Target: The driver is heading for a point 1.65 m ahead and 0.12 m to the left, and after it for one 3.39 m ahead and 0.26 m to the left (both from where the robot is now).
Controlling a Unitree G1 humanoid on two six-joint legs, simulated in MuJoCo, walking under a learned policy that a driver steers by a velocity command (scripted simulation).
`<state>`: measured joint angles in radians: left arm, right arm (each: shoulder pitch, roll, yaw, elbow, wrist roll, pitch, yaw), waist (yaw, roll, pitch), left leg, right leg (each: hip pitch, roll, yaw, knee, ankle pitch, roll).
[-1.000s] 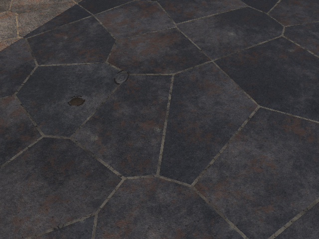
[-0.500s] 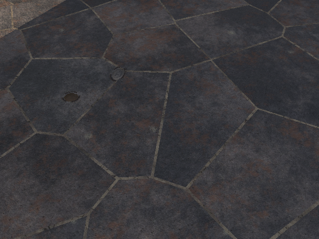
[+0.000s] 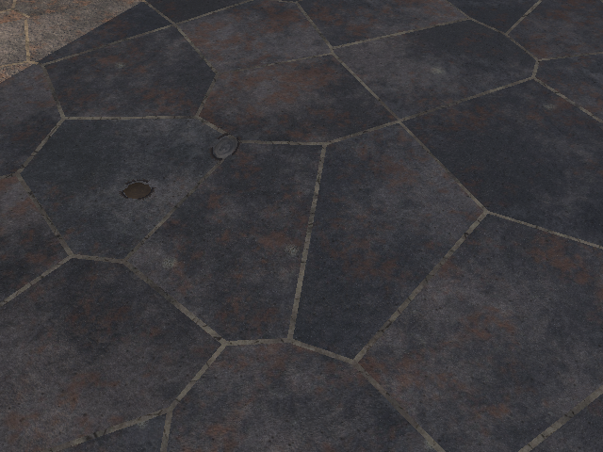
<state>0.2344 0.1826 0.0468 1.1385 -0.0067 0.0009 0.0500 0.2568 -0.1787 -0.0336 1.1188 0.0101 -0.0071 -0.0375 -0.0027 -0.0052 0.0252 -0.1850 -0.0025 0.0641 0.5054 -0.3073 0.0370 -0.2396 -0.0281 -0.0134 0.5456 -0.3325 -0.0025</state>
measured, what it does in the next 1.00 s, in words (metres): walks ahead: right foot, then left foot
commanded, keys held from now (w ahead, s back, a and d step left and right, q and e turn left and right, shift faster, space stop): w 1.00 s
